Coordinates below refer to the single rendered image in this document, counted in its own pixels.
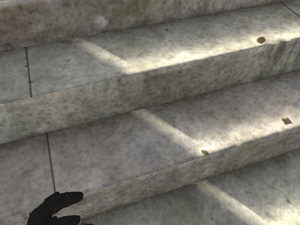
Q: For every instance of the robot left hand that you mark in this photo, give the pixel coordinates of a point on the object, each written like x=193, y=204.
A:
x=43, y=215

